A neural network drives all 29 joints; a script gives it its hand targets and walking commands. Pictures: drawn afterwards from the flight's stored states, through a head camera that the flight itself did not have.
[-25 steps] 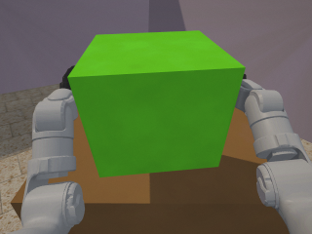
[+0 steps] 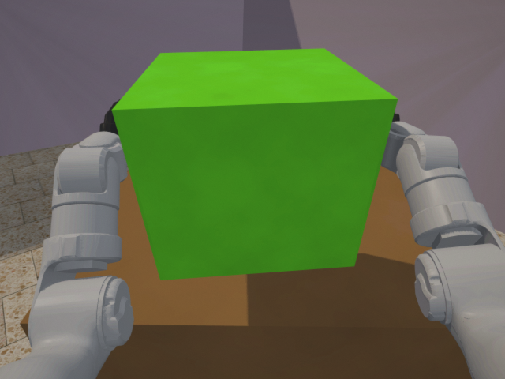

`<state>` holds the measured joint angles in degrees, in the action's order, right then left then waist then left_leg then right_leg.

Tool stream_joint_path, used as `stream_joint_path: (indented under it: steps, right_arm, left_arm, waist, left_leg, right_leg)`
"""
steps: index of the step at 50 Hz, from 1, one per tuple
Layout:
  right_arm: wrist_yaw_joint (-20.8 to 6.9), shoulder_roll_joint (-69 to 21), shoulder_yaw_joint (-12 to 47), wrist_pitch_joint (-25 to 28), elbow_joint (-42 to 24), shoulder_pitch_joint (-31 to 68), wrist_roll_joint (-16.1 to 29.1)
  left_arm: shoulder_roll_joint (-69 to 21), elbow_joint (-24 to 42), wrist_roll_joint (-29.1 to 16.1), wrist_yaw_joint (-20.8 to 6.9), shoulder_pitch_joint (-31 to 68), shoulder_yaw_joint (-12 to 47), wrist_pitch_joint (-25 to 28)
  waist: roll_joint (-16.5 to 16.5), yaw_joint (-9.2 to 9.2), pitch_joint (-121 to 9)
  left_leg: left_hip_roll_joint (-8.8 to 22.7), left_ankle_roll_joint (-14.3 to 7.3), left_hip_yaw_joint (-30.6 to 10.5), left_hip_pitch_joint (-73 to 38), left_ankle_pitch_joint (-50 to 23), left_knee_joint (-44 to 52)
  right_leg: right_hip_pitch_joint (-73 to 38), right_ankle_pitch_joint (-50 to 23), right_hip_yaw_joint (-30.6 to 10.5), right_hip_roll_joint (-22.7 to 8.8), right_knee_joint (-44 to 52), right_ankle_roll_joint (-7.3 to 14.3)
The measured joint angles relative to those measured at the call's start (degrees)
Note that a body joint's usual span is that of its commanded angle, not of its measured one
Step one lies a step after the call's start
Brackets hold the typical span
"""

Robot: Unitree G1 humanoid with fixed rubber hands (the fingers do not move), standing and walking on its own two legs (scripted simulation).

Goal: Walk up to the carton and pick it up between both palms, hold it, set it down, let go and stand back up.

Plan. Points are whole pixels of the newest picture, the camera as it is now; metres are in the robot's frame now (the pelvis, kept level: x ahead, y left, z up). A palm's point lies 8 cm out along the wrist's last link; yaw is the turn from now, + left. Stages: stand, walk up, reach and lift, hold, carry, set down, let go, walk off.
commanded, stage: hold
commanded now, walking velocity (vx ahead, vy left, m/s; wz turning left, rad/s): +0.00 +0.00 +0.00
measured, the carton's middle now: (250, 152) +0.42 +0.01 +0.26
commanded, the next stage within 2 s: none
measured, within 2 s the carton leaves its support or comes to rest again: neither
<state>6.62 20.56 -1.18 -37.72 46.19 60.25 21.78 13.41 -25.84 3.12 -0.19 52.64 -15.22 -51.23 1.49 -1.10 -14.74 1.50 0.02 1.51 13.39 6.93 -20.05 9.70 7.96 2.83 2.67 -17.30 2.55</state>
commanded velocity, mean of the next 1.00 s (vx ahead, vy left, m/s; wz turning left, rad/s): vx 0.00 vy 0.00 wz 0.00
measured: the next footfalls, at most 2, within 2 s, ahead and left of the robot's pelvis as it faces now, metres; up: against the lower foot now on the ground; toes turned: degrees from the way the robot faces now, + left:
none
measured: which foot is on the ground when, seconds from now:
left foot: down 0.00-1.00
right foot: down 0.00-1.00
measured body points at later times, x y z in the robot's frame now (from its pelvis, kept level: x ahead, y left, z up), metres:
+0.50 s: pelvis +0.01 +0.00 +0.00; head -0.09 +0.02 +0.44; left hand +0.38 +0.22 +0.29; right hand +0.40 -0.18 +0.31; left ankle +0.04 +0.12 -0.75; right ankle +0.01 -0.09 -0.75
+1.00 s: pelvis +0.01 +0.00 +0.00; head -0.09 +0.02 +0.44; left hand +0.37 +0.21 +0.29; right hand +0.39 -0.19 +0.32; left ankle +0.04 +0.12 -0.75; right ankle +0.01 -0.09 -0.75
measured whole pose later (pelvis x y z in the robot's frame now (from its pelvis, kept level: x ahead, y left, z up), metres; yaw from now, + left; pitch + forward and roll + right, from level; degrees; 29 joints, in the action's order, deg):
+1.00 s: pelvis +0.01 +0.00 +0.00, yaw +0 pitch -1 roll -1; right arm 7.6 20.5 -1.0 -39.5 41.6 58.2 22.8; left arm 12.3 -20.6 4.4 -1.0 50.1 -16.4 -53.2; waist 1.6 -1.5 -14.0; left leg 1.5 0.1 1.4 11.7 7.8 -20.1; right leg 7.7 8.5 2.7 2.7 -16.7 2.5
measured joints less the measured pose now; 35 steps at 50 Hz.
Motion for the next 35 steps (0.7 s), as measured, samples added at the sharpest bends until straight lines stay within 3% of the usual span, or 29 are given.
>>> stream_joint_path:
  steps: [11,35]
  right_arm:
    - [0.49,0.13,1.16,-0.36,-1.28,-0.77,0.49]
    - [1.56,-0.02,1.0,-1.94,-6.69,-3.69,1.88]
  left_arm:
    - [0.24,0.26,-0.38,-0.17,-0.57,0.07,0.08]
    - [-1.08,7.66,0.88,-0.71,-4.46,-0.78,-2.45]
  waist:
    - [-0.14,-0.01,-0.28]
    - [0.4,-0.74,0.85]
  left_leg:
    - [0.02,0.1,-0.21,-0.21,0.25,0.12]
    - [-0.11,0.18,-0.55,-2.23,1.53,-0.51]
  right_leg:
    - [-0.31,0.28,0.15,0.06,0.22,0.07]
    - [-2.91,1.15,0.36,-0.01,0.55,-0.07]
